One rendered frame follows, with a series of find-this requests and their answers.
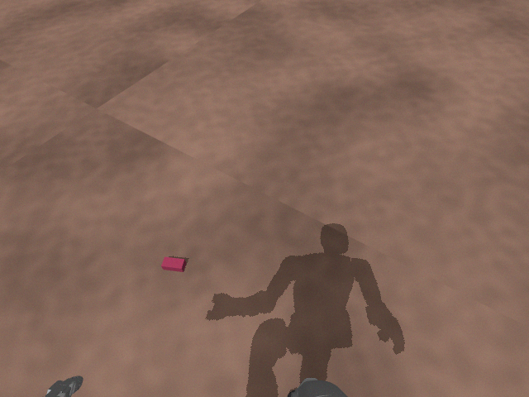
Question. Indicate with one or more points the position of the small box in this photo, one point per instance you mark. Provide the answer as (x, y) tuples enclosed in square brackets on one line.
[(174, 264)]

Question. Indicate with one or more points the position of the left robot hand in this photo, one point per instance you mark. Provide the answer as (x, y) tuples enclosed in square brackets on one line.
[(65, 388)]

